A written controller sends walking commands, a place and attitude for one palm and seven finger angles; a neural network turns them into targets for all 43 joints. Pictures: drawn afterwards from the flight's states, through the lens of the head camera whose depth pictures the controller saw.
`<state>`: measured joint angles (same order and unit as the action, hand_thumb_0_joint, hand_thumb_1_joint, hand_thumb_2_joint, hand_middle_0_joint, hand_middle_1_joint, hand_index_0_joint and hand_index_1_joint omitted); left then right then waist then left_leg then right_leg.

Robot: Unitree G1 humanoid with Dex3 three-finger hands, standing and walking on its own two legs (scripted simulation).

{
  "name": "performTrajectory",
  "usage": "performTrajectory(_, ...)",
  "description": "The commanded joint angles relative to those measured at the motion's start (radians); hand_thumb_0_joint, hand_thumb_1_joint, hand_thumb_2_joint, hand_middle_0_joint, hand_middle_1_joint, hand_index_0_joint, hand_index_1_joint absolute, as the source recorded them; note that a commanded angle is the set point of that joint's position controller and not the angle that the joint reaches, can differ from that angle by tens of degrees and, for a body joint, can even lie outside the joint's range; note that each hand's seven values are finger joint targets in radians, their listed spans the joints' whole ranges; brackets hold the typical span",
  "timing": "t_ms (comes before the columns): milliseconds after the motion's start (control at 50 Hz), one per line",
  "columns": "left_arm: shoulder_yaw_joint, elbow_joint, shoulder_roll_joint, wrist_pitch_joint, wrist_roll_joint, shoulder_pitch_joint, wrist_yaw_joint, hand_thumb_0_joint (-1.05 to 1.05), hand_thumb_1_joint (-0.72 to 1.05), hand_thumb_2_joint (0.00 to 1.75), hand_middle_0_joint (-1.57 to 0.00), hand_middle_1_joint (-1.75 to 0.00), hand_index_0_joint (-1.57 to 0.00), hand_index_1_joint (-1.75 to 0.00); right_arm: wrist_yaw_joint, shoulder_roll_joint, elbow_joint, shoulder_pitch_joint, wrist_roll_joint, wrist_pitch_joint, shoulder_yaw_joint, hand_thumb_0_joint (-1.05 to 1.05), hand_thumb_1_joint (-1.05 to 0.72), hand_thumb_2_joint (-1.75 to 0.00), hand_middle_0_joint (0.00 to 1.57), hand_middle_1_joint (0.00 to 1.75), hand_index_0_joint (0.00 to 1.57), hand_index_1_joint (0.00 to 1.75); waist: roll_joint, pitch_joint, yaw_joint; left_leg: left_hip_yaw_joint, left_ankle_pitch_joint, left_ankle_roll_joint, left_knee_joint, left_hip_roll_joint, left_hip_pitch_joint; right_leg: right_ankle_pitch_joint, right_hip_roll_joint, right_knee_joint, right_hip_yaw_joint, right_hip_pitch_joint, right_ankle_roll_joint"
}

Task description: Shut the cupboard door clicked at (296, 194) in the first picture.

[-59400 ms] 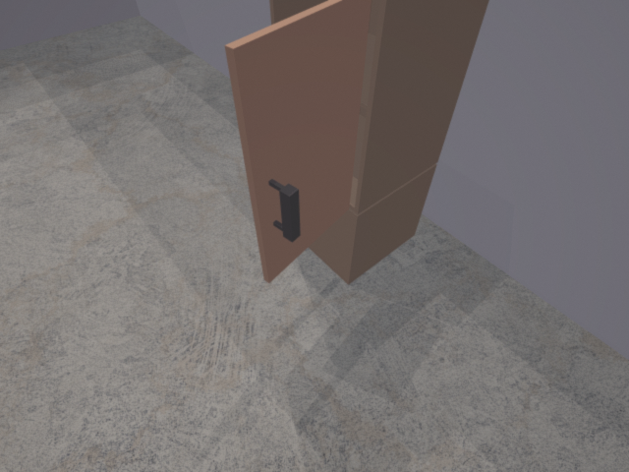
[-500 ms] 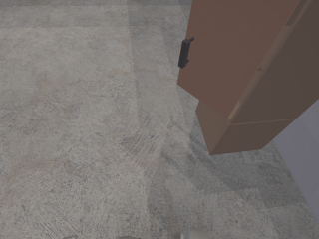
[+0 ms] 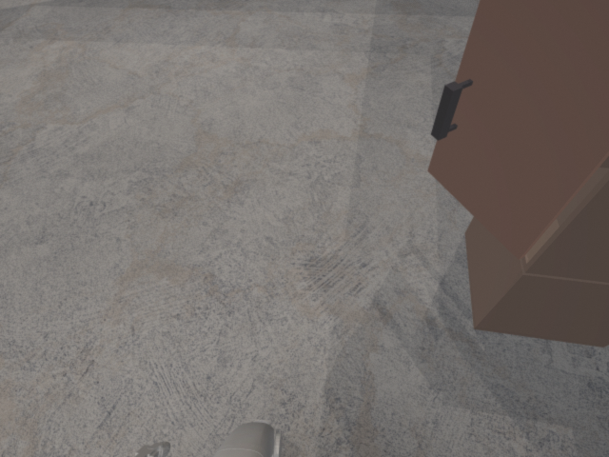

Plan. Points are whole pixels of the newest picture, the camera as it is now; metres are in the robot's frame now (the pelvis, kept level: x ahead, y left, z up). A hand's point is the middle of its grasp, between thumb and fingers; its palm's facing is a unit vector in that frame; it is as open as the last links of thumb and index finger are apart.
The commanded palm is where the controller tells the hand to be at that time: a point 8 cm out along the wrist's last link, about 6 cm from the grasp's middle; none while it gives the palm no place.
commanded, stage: walk to a spot facing it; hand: left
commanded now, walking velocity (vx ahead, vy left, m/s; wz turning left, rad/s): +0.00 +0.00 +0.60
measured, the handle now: (453, 109) +0.83 -0.32 -0.09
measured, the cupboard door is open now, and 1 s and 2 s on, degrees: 37 37 37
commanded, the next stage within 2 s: turn to face it in 1.36 s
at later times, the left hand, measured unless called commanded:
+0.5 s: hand out of the picture +0.04 +0.24 -0.15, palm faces +0.31 -0.91 -0.28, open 7.4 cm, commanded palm none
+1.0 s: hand out of the picture -0.01 +0.15 -0.18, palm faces +0.67 -0.71 -0.19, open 7.4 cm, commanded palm none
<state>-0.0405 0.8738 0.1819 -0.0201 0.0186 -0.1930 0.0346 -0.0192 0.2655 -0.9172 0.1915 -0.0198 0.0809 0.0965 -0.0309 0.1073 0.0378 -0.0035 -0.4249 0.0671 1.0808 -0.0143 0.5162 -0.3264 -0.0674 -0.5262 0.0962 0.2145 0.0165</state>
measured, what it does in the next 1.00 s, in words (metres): walks ahead, turning left: left foot, then right foot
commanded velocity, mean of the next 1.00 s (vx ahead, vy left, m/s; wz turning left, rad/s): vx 0.22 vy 0.00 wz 0.60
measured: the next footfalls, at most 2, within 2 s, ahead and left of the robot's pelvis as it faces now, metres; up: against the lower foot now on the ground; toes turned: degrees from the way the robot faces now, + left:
left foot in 0.20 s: +0.02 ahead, +0.14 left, +0.00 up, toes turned +13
right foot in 0.56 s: +0.12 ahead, -0.10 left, +0.00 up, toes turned +16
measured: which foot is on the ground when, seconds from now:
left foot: up 0.00-0.18, down 0.20-0.56, up 0.58-1.00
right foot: down 0.00-0.20, up 0.22-0.54, down 0.56-1.00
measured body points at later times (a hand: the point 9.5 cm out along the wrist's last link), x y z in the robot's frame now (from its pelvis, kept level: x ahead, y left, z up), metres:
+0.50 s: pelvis +0.02 +0.01 +0.00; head +0.06 +0.01 +0.44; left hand +0.02 +0.29 -0.13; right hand +0.17 -0.21 -0.15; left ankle -0.01 +0.13 -0.74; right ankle +0.06 -0.13 -0.71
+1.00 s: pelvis +0.15 +0.06 -0.02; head +0.19 +0.11 +0.43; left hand -0.05 +0.19 -0.16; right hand +0.40 -0.04 -0.15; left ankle +0.17 +0.19 -0.73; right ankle +0.08 -0.11 -0.74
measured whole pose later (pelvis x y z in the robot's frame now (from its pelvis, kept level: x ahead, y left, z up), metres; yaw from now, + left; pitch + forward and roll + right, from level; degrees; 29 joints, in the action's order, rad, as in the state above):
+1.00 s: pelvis +0.15 +0.06 -0.02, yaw +39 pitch +1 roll +1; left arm -0.04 1.00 0.15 0.05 0.03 -0.45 0.00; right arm -0.06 0.22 -0.89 0.08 -0.03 0.03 0.05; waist 0.03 0.13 -0.04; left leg 0.17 -0.31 -0.05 0.69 0.01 0.49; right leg -0.49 -0.16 -0.51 0.38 -0.04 -0.07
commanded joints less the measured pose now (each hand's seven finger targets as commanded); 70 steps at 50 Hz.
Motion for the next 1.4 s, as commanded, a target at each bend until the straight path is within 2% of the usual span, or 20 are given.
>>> performTrajectory(0, -0.066, -0.046, 0.212, 0.028, 0.008, -0.110, 0.014, 0.00, 0.90, 0.90, -0.20, -0.30, -0.20, -0.30, -0.006, 0.020, 0.100, -0.091, 0.003, -0.019, -0.014, 0.00, -0.90, -0.90, 0.20, 0.30, 0.20, 0.30, 0.225, -0.111, -0.071, 0.053, -0.027, 0.000, -0.137, 0.024, 0.047, 0.760, -0.246, 0.078, -0.099, -0.234, 0.110)
performTrajectory(140, -0.081, -0.048, 0.231, 0.021, 0.006, -0.089, 0.003, 0.00, 0.90, 0.90, -0.20, -0.30, -0.20, -0.30, -0.004, 0.040, 0.093, -0.021, 0.004, -0.041, -0.015, 0.00, -0.90, -0.90, 0.20, 0.30, 0.20, 0.30, 0.199, -0.159, -0.022, 0.096, 0.159, -0.043, -0.575, 0.013, -0.267, 0.664, -0.252, -0.090, 0.001, -0.120, 0.048)
performTrajectory(160, -0.077, -0.058, 0.206, 0.017, -0.003, -0.089, 0.000, 0.00, 0.90, 0.90, -0.20, -0.30, -0.20, -0.30, -0.002, 0.105, 0.075, 0.057, -0.003, -0.052, -0.001, 0.00, -0.90, -0.90, 0.20, 0.30, 0.20, 0.30, 0.041, -0.221, 0.020, -0.019, 0.414, -0.077, -0.673, 0.104, -0.465, 0.456, -0.203, -0.259, 0.058, 0.029, -0.008)
performTrajectory(180, -0.054, -0.093, 0.139, 0.015, -0.007, -0.073, -0.010, 0.00, 0.90, 0.90, -0.20, -0.30, -0.20, -0.30, 0.005, 0.218, 0.065, 0.119, -0.007, -0.056, 0.030, 0.00, -0.90, -0.90, 0.20, 0.30, 0.20, 0.30, -0.272, -0.247, 0.050, -0.366, 0.813, -0.205, -0.676, 0.377, -0.637, -0.232, -0.054, -0.485, 0.072, 0.331, -0.083)
performTrajectory(200, -0.044, -0.120, 0.137, 0.001, 0.001, 0.002, -0.004, 0.00, 0.90, 0.90, -0.20, -0.30, -0.20, -0.30, 0.016, 0.240, 0.040, 0.176, -0.001, -0.045, 0.032, 0.00, -0.90, -0.90, 0.20, 0.30, 0.20, 0.30, -0.225, -0.252, 0.079, -0.394, 0.964, -0.292, -0.671, 0.435, -0.601, -0.347, -0.040, -0.590, -0.042, 0.376, -0.073)
performTrajectory(280, -0.060, -0.091, 0.158, -0.010, 0.005, 0.013, -0.017, 0.00, 0.90, 0.90, -0.20, -0.30, -0.20, -0.30, 0.042, 0.145, 0.090, 0.018, -0.011, -0.055, -0.005, 0.00, -0.90, -0.90, 0.20, 0.30, 0.20, 0.30, -0.180, -0.162, 0.010, -0.259, 0.530, -0.229, -0.715, 0.268, -0.407, -0.122, -0.053, -0.617, -0.110, 0.348, -0.080)
performTrajectory(420, -0.053, -0.096, 0.136, 0.008, 0.009, 0.030, -0.051, 0.00, 0.90, 0.90, -0.20, -0.30, -0.20, -0.30, 0.025, 0.176, 0.087, 0.007, -0.018, -0.062, 0.008, 0.00, -0.90, -0.90, 0.20, 0.30, 0.20, 0.30, -0.138, -0.077, -0.001, -0.338, -0.111, -0.224, -0.816, 0.200, -0.269, -0.109, 0.017, -0.296, -0.036, 0.259, -0.074)
performTrajectory(500, -0.067, -0.041, 0.162, 0.028, 0.012, -0.174, -0.057, 0.00, 0.90, 0.90, -0.20, -0.30, -0.20, -0.30, 0.022, 0.153, 0.105, -0.081, -0.008, -0.060, 0.009, 0.00, -0.90, -0.90, 0.20, 0.30, 0.20, 0.30, -0.060, -0.104, -0.110, -0.285, -0.230, -0.174, -0.657, 0.098, 0.016, -0.015, 0.067, 0.010, -0.002, -0.157, -0.071)
performTrajectory(520, -0.084, -0.022, 0.223, 0.040, 0.024, -0.260, -0.047, 0.00, 0.90, 0.90, -0.20, -0.30, -0.20, -0.30, 0.020, 0.086, 0.121, -0.084, 0.002, -0.066, -0.005, 0.00, -0.90, -0.90, 0.20, 0.30, 0.20, 0.30, 0.151, -0.123, -0.156, -0.169, -0.240, -0.121, -0.423, -0.010, 0.215, -0.210, -0.090, 0.189, -0.187, -0.342, -0.029)
performTrajectory(540, -0.095, -0.028, 0.310, 0.043, 0.028, -0.286, -0.031, 0.00, 0.90, 0.90, -0.20, -0.30, -0.20, -0.30, 0.016, 0.017, 0.151, -0.102, 0.007, -0.077, -0.020, 0.00, -0.90, -0.90, 0.20, 0.30, 0.20, 0.30, 0.413, -0.111, -0.183, -0.035, -0.227, -0.069, -0.081, -0.083, 0.338, -0.445, -0.388, 0.375, -0.582, -0.337, 0.065)
performTrajectory(560, -0.084, -0.043, 0.292, 0.043, 0.011, -0.229, -0.024, 0.00, 0.90, 0.90, -0.20, -0.30, -0.20, -0.30, 0.009, 0.077, 0.155, -0.121, -0.010, -0.073, -0.007, 0.00, -0.90, -0.90, 0.20, 0.30, 0.20, 0.30, 0.303, -0.035, -0.136, -0.098, -0.148, -0.074, 0.102, -0.001, 0.318, -0.525, -0.439, 0.430, -0.618, -0.155, 0.100)
performTrajectory(620, -0.063, -0.070, 0.192, 0.065, 0.008, -0.057, -0.020, 0.00, 0.90, 0.90, -0.20, -0.30, -0.20, -0.30, -0.013, 0.061, 0.097, -0.050, -0.020, -0.057, -0.002, 0.00, -0.90, -0.90, 0.20, 0.30, 0.20, 0.30, 0.194, 0.021, -0.028, -0.072, 0.081, -0.048, 0.200, 0.083, 0.235, -0.319, -0.342, 0.404, -0.352, 0.002, 0.070)
performTrajectory(700, -0.048, -0.012, 0.134, 0.091, 0.006, -0.171, -0.021, 0.00, 0.90, 0.90, -0.20, -0.30, -0.20, -0.30, -0.032, -0.006, 0.071, -0.041, -0.007, -0.060, -0.019, 0.00, -0.90, -0.90, 0.20, 0.30, 0.20, 0.30, 0.181, -0.035, -0.045, 0.025, 0.182, -0.034, 0.083, 0.067, 0.226, 0.329, -0.230, 0.288, -0.002, -0.195, 0.029)
performTrajectory(880, -0.047, 0.069, 0.147, 0.095, 0.014, -0.302, -0.014, 0.00, 0.90, 0.90, -0.20, -0.30, -0.20, -0.30, -0.046, -0.029, 0.122, -0.207, -0.008, -0.072, -0.048, 0.00, -0.90, -0.90, 0.20, 0.30, 0.20, 0.30, 0.198, -0.011, -0.084, 0.152, 0.132, -0.088, -0.319, 0.062, 0.164, 0.750, -0.294, 0.188, 0.139, -0.360, 0.046)
performTrajectory(960, -0.061, 0.048, 0.214, 0.093, 0.002, -0.224, -0.023, 0.00, 0.90, 0.90, -0.20, -0.30, -0.20, -0.30, -0.027, 0.039, 0.067, 0.057, -0.015, -0.087, -0.026, 0.00, -0.90, -0.90, 0.20, 0.30, 0.20, 0.30, 0.161, -0.152, 0.061, 0.223, 0.154, -0.158, -0.462, -0.053, -0.319, 0.915, -0.282, -0.177, 0.237, -0.176, 0.017)
performTrajectory(980, -0.057, 0.032, 0.190, 0.092, -0.001, -0.204, -0.032, 0.00, 0.90, 0.90, -0.20, -0.30, -0.20, -0.30, -0.019, 0.120, 0.037, 0.204, -0.022, -0.091, -0.004, 0.00, -0.90, -0.90, 0.20, 0.30, 0.20, 0.30, 0.039, -0.242, 0.138, 0.072, 0.178, -0.201, -0.538, 0.044, -0.589, 0.627, -0.241, -0.446, 0.229, 0.035, -0.014)
performTrajectory(1000, -0.048, -0.023, 0.135, 0.087, -0.014, -0.185, -0.049, 0.00, 0.90, 0.90, -0.20, -0.30, -0.20, -0.30, -0.005, 0.258, 0.021, 0.301, -0.026, -0.101, 0.030, 0.00, -0.90, -0.90, 0.20, 0.30, 0.20, 0.30, -0.230, -0.329, 0.157, -0.453, 0.338, -0.342, -0.621, 0.377, -0.803, -0.202, -0.060, -0.793, 0.162, 0.398, -0.070)
performTrajectory(1020, -0.043, -0.075, 0.153, 0.076, -0.011, -0.075, -0.042, 0.00, 0.90, 0.90, -0.20, -0.30, -0.20, -0.30, 0.010, 0.289, 0.004, 0.329, 0.000, -0.096, 0.033, 0.00, -0.90, -0.90, 0.20, 0.30, 0.20, 0.30, -0.116, -0.351, 0.166, -0.589, 0.402, -0.391, -0.726, 0.442, -0.807, -0.254, -0.042, -0.915, -0.009, 0.499, -0.057)
performTrajectory(1140, -0.056, -0.002, 0.084, 0.039, 0.020, -0.146, -0.049, 0.00, 0.90, 0.90, -0.20, -0.30, -0.20, -0.30, 0.033, 0.095, 0.065, 0.041, -0.006, -0.140, -0.033, 0.00, -0.90, -0.90, 0.20, 0.30, 0.20, 0.30, -0.048, -0.096, -0.027, -0.230, 0.232, -0.233, -0.842, 0.236, -0.269, 0.036, -0.104, -0.706, -0.096, 0.365, -0.069)
performTrajectory(1380, -0.044, -0.099, 0.094, 0.040, 0.009, 0.146, -0.056, 0.00, 0.90, 0.90, -0.20, -0.30, -0.20, -0.30, 0.039, 0.056, -0.044, 0.216, 0.002, -0.146, -0.026, 0.00, -0.90, -0.90, 0.20, 0.30, 0.20, 0.30, -0.056, -0.047, 0.009, -0.208, 0.609, -0.252, -0.828, 0.192, -0.498, 0.218, -0.037, -0.331, -0.076, 0.492, -0.094)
